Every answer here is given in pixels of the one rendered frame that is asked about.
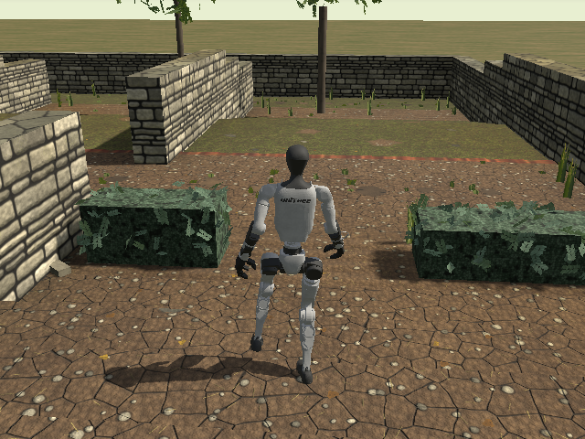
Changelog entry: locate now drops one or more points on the robot left upper arm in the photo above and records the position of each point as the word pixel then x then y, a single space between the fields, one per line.
pixel 262 205

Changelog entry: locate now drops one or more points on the robot right upper arm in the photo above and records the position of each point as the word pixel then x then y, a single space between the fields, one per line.
pixel 328 208

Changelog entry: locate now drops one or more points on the robot left hand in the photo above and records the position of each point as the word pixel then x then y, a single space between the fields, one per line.
pixel 240 264

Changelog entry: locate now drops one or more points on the left robot forearm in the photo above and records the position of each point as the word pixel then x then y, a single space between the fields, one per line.
pixel 248 244

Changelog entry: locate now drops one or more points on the right robot forearm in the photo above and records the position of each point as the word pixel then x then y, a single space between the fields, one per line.
pixel 336 238

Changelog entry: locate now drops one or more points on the robot right hand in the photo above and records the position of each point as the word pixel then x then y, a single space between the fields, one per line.
pixel 335 255

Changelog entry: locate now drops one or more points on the right robot thigh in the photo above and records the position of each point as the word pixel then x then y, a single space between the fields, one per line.
pixel 313 270

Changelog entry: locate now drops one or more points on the robot left foot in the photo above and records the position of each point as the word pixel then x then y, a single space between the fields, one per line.
pixel 256 344

